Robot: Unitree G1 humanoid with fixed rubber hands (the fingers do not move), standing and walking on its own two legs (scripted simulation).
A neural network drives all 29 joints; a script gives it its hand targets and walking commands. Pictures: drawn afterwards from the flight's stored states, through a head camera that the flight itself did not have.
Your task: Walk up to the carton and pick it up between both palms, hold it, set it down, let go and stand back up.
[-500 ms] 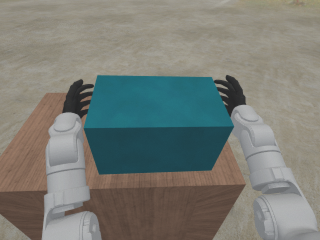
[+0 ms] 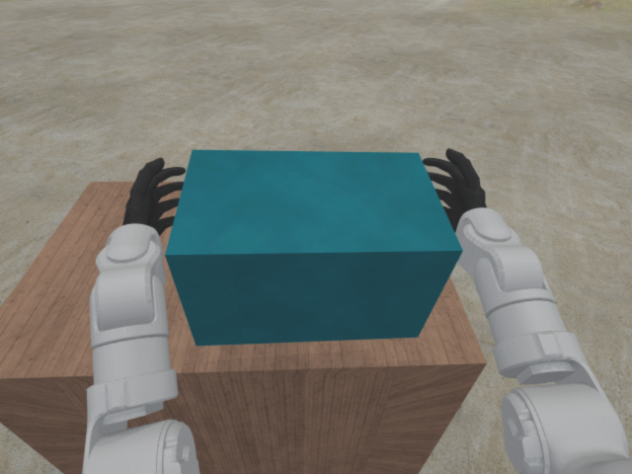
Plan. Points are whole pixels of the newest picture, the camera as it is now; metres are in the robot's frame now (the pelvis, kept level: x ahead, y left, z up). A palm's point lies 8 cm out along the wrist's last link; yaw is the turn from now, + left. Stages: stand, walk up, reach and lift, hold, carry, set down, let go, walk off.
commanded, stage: hold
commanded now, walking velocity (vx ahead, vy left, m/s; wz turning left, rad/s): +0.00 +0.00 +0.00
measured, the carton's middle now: (309, 247) +0.36 +0.00 +0.13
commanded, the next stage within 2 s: none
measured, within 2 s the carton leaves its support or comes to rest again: neither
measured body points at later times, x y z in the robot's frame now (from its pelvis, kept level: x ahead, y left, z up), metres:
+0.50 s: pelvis +0.00 +0.00 +0.00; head -0.05 +0.03 +0.45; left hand +0.37 +0.20 +0.19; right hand +0.37 -0.19 +0.19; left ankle +0.01 +0.12 -0.75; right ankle -0.01 -0.13 -0.75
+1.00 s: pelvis +0.00 +0.00 +0.00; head -0.05 +0.03 +0.45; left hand +0.37 +0.20 +0.19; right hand +0.37 -0.19 +0.19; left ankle +0.01 +0.12 -0.75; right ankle -0.01 -0.13 -0.75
